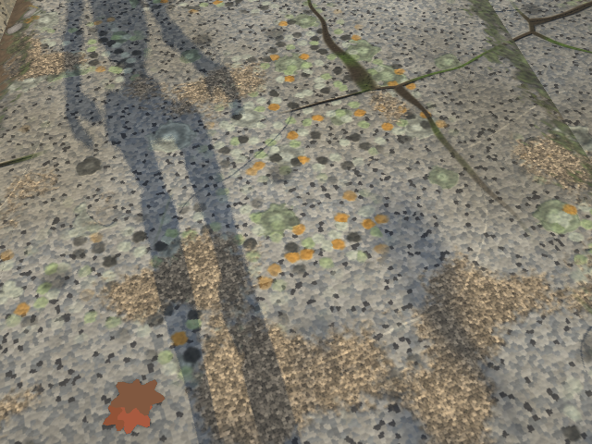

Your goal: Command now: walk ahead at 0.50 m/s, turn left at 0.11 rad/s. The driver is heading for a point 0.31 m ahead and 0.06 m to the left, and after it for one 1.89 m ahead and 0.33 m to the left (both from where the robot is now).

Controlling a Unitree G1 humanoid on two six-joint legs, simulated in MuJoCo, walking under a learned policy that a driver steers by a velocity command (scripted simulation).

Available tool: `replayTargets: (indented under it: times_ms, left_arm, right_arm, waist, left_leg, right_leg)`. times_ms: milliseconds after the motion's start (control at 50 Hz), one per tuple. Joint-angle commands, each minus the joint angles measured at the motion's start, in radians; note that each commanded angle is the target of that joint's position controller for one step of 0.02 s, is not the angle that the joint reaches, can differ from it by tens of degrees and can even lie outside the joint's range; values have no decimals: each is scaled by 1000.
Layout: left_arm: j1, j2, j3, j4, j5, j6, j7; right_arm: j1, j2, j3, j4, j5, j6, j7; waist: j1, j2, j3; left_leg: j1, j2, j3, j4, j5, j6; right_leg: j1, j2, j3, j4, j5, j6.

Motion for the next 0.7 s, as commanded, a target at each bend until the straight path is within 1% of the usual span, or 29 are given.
replayTargets:
  times_ms: [20, 60, 80, 100, 120, 140, 160, 180, 200, 220, 240, 260, 280, 300, 320, 340, 380, 420, 440, 480, 520, 540, 580, 600, 620, 640, 660, 680, 700]
  left_arm:
    - [64, 169, 49, -4, 0, -7, 4]
    - [62, 177, 54, 12, -2, 2, 10]
    - [45, 183, 56, 12, -1, 6, 14]
    - [27, 191, 58, 8, 1, 11, 17]
    - [4, 190, 55, 2, 3, 19, 22]
    - [0, 172, 45, -13, 11, 21, 31]
    - [96, 103, 21, -52, 22, 3, 25]
    - [94, 80, 6, -43, 22, -22, 14]
    - [17, 145, 18, -65, -12, -45, -2]
    - [-64, 149, 16, -88, -24, -59, -7]
    - [-107, 145, 17, -99, -4, -66, -5]
    - [-109, 149, 24, -101, 16, -63, 0]
    - [-94, 141, 25, -105, 23, -57, 1]
    - [-75, 130, 24, -103, 25, -49, 3]
    - [-67, 118, 21, -100, 26, -41, 5]
    - [-82, 108, 18, -105, 26, -35, 9]
    - [-154, 86, 8, -123, 27, -32, 14]
    - [-228, 66, 1, -137, 23, -36, 11]
    - [-263, 62, -1, -143, 18, -40, 7]
    - [-311, 68, 1, -151, 6, -48, -2]
    - [-334, 81, 5, -154, 3, -57, -12]
    - [-334, 89, 9, -154, 3, -61, -16]
    - [-303, 107, 19, -148, 3, -67, -18]
    - [-237, 121, 29, -131, 7, -71, -14]
    - [-130, 154, 43, -111, 17, -75, -8]
    - [26, 216, 59, -95, 26, -74, -4]
    - [111, 264, 79, -39, 16, -58, -14]
    - [107, 172, 57, -44, -12, -55, -20]
    - [54, 129, 44, -47, -10, -51, -16]
  right_arm:
    - [-135, -86, -17, -105, 9, -20, 16]
    - [-128, -90, -18, -115, 10, -22, 30]
    - [-97, -99, -22, -112, 10, -21, 34]
    - [-40, -116, -32, -100, 8, -19, 33]
    - [75, -144, -51, -69, 4, -16, 29]
    - [216, -192, -73, -39, 1, -12, 22]
    - [319, -293, -99, -39, -6, -9, 15]
    - [348, -239, -86, -25, 15, -5, 19]
    - [312, -185, -69, -35, 18, -1, 14]
    - [258, -167, -65, -53, 10, 4, 8]
    - [208, -153, -60, -63, 3, 9, 6]
    - [178, -132, -51, -75, -3, 9, 2]
    - [161, -131, -50, -86, -8, 11, 0]
    - [155, -134, -52, -90, -5, 13, -4]
    - [157, -139, -54, -89, -2, 13, -9]
    - [164, -151, -58, -86, -1, 12, -15]
    - [186, -174, -66, -75, 7, 15, -27]
    - [213, -177, -68, -62, 13, 24, -36]
    - [231, -177, -69, -55, 15, 28, -39]
    - [268, -174, -68, -38, 18, 36, -44]
    - [299, -158, -63, -23, 19, 41, -45]
    - [306, -153, -62, -18, 16, 43, -46]
    - [299, -159, -65, -14, 9, 48, -45]
    - [284, -152, -63, -17, 8, 49, -43]
    - [275, -123, -52, -26, 3, 47, -38]
    - [300, -81, -34, -45, -17, 42, -37]
    - [433, -33, -17, -43, 13, 30, -36]
    - [386, -122, -31, -31, 22, 24, -36]
    - [264, -159, -43, -51, 23, 22, -34]
  waist:
    - [38, -110, 30]
    - [24, -114, 29]
    - [3, -121, 11]
    - [-29, -133, -32]
    - [-94, -121, -106]
    - [-158, -83, -200]
    - [-134, 119, -334]
    - [-143, 209, -391]
    - [-164, 125, -283]
    - [-157, 39, -177]
    - [-127, -32, -93]
    - [-96, -37, -67]
    - [-71, -6, -60]
    - [-58, 12, -61]
    - [-52, 18, -59]
    - [-52, 14, -52]
    - [-74, 11, -34]
    - [-103, 23, -31]
    - [-118, 28, -32]
    - [-138, 35, -35]
    - [-148, 41, -35]
    - [-145, 47, -33]
    - [-120, 73, -28]
    - [-80, 75, -53]
    - [-27, 56, -143]
    - [21, -70, -291]
    - [-19, -389, -368]
    - [9, -262, -276]
    - [25, -162, -138]
  left_leg:
    - [-26, -14, 12, -47, -29, 46]
    - [-41, -27, 13, -60, -124, 79]
    - [4, -47, 26, -66, -169, 96]
    - [96, -81, 56, -64, -203, 115]
    - [260, -125, 93, -87, -181, 141]
    - [499, -88, 16, -78, -123, 181]
    - [878, 150, -426, -99, -200, 347]
    - [1017, 239, -761, -262, -349, 422]
    - [959, 220, -682, -291, -471, 372]
    - [826, 184, -563, -306, -449, 338]
    - [686, 149, -480, -326, -357, 320]
    - [597, 116, -422, -346, -256, 307]
    - [542, 93, -398, -363, -183, 310]
    - [509, 81, -372, -374, -130, 317]
    - [474, 72, -339, -379, -81, 321]
    - [443, 60, -310, -384, -48, 321]
    - [400, 27, -261, -386, -36, 298]
    - [370, -10, -231, -371, -71, 262]
    - [364, -16, -234, -362, -93, 251]
    - [392, -1, -261, -342, -133, 241]
    - [468, 30, -302, -299, -157, 232]
    - [508, 48, -325, -275, -152, 226]
    - [558, 73, -354, -226, -76, 213]
    - [563, 50, -341, -164, 27, 198]
    - [528, 3, -300, -19, 91, 172]
    - [373, -72, -225, 254, -105, 135]
    - [31, -202, -120, 551, -632, 67]
    - [-95, -140, -165, 655, -666, 66]
    - [-133, -105, -147, 674, -574, 65]
  right_leg:
    - [48, -319, 98, -62, 305, -126]
    - [125, -348, 82, -20, 411, -108]
    - [140, -347, 59, 17, 531, -93]
    - [144, -334, 33, 84, 710, -77]
    - [122, -297, -13, 230, 869, -53]
    - [-4, -254, -56, 443, 815, -15]
    - [-388, -111, -103, 834, 390, 69]
    - [-616, -9, 7, 1010, -281, 94]
    - [-722, -77, 77, 1066, -247, 76]
    - [-735, -120, 56, 1024, -170, 65]
    - [-715, -152, 39, 931, -117, 66]
    - [-656, -179, 38, 855, -75, 72]
    - [-611, -184, 34, 817, -58, 84]
    - [-592, -188, 26, 780, -55, 99]
    - [-581, -187, 13, 743, -45, 115]
    - [-578, -182, 1, 692, -15, 130]
    - [-562, -167, -8, 550, 115, 153]
    - [-505, -138, -11, 404, 251, 162]
    - [-475, -121, -13, 346, 302, 163]
    - [-443, -103, -10, 277, 352, 159]
    - [-443, -108, 5, 225, 343, 141]
    - [-442, -110, 10, 206, 316, 127]
    - [-404, -110, -2, 180, 232, 88]
    - [-310, -97, -25, 136, 223, 59]
    - [-125, -147, 9, 148, 241, 11]
    - [154, -311, 197, 192, 266, -71]
    - [405, -487, 625, 87, 26, -224]
    - [359, -487, 696, 25, -194, -200]
    - [238, -448, 554, 8, -179, -161]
